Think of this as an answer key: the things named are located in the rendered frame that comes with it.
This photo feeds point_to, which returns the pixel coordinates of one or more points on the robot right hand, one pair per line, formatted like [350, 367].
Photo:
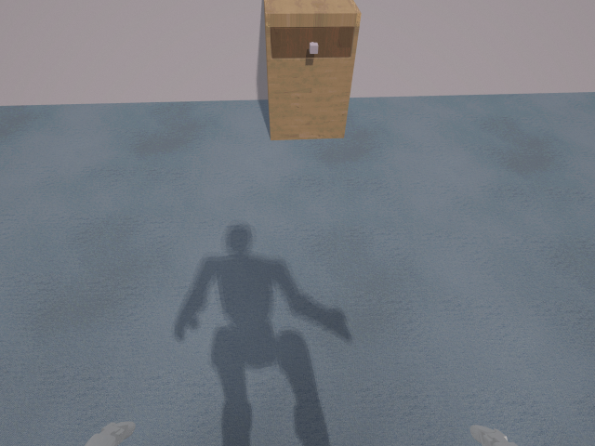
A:
[489, 437]

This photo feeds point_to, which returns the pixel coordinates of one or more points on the robot left hand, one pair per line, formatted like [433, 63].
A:
[112, 434]

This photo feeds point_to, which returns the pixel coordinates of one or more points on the drawer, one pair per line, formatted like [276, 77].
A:
[294, 42]

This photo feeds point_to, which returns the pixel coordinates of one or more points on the cabinet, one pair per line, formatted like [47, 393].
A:
[309, 97]

